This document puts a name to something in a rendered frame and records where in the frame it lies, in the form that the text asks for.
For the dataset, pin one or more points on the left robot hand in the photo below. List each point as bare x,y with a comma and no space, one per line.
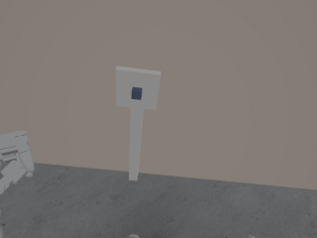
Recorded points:
14,149

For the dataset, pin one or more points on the button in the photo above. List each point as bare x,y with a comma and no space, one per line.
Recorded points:
137,93

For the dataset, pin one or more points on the panel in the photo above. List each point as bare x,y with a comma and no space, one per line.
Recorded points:
148,80

